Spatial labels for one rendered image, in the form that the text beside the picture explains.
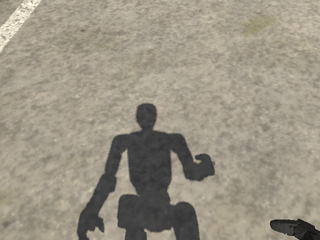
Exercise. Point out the right robot hand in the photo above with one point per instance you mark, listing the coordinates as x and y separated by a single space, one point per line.
302 230

